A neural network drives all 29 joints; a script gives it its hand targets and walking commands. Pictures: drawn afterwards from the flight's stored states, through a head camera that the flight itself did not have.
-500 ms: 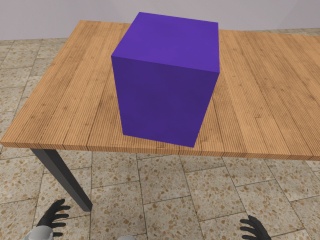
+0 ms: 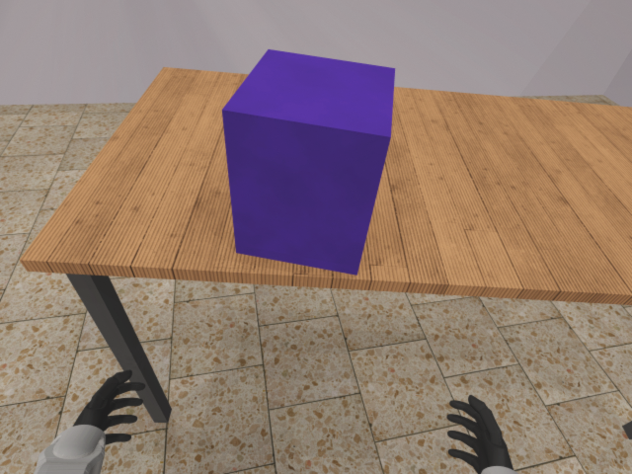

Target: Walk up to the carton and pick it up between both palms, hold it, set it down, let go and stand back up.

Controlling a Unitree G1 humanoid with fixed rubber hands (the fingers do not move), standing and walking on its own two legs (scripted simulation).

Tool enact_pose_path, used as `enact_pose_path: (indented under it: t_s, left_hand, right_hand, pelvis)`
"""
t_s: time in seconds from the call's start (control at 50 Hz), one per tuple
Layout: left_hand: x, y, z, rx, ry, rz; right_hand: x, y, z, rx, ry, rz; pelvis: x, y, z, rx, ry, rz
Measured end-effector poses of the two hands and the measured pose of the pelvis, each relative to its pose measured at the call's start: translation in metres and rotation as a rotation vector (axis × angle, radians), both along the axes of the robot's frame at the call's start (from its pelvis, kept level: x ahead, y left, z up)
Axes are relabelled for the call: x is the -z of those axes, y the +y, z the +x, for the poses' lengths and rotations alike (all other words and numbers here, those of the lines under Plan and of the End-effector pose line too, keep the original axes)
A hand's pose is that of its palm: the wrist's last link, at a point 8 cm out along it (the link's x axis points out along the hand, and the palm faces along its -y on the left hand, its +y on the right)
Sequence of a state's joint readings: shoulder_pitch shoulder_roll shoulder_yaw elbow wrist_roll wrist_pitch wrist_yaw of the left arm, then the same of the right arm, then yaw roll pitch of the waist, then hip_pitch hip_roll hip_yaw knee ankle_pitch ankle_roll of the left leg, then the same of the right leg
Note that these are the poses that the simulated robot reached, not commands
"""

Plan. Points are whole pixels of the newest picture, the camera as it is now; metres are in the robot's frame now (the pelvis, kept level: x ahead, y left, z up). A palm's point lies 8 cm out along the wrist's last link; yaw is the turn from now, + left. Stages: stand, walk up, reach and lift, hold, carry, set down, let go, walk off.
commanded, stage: reach and lift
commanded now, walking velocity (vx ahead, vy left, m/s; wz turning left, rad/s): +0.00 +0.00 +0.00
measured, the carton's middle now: (313, 163) +0.54 +0.03 +0.13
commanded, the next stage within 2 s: none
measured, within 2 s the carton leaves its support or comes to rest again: neither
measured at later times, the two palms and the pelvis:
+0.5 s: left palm (69, 418) +0.18 +0.28 +0.01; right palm (487, 465) +0.14 -0.16 +0.04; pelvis -0.03 +0.03 +0.00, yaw +0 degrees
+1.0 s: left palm (80, 373) +0.21 +0.27 +0.07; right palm (475, 449) +0.14 -0.13 +0.09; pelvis -0.03 +0.06 +0.00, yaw -5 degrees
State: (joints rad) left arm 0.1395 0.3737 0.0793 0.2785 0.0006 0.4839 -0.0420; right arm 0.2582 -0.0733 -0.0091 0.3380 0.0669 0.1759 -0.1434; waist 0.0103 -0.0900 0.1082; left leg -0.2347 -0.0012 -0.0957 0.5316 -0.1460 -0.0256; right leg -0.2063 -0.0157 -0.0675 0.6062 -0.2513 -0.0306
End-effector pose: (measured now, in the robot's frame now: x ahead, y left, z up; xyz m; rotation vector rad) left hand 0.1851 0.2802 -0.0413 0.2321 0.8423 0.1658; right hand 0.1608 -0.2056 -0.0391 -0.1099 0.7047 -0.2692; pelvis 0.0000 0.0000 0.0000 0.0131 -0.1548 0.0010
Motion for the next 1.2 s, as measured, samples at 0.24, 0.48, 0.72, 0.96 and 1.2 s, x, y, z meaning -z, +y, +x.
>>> enact_pose_path:
  t_s: [0.24, 0.48, 0.72, 0.96, 1.2]
  left_hand:
    - [-0.023, 0.002, 0.0, 0.076, -0.149, -0.032]
    - [-0.052, 0.002, -0.004, 0.089, -0.249, -0.071]
    - [-0.081, 0.017, 0.016, 0.15, -0.4, -0.086]
    - [-0.105, -0.017, 0.021, 0.26, -0.477, -0.164]
    - [-0.116, -0.001, 0.035, 0.228, -0.558, -0.156]
  right_hand:
    - [-0.036, 0.027, -0.012, -0.028, -0.063, -0.003]
    - [-0.07, 0.039, -0.019, 0.029, -0.177, 0.023]
    - [-0.09, 0.074, -0.019, 0.029, -0.227, 0.06]
    - [-0.117, 0.072, -0.02, 0.057, -0.354, 0.103]
    - [-0.129, 0.088, -0.012, 0.061, -0.405, 0.129]
  pelvis:
    - [0.0, 0.02, -0.021, 0.004, -0.035, -0.042]
    - [-0.002, 0.028, -0.034, 0.011, -0.042, -0.031]
    - [-0.003, 0.06, -0.033, 0.049, -0.042, -0.051]
    - [-0.004, 0.061, -0.036, 0.079, -0.027, -0.041]
    - [-0.004, 0.073, -0.029, 0.104, -0.021, -0.049]
